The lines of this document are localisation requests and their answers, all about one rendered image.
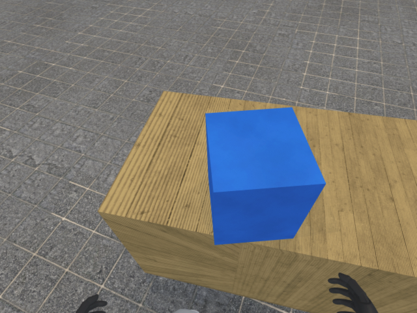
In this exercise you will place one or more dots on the robot right hand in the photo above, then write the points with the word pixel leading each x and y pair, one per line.
pixel 360 301

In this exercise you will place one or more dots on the robot left hand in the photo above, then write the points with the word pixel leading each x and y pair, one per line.
pixel 91 303

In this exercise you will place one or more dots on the pedestal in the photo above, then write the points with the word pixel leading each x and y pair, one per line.
pixel 363 224

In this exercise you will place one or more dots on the carton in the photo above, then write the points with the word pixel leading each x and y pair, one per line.
pixel 263 177

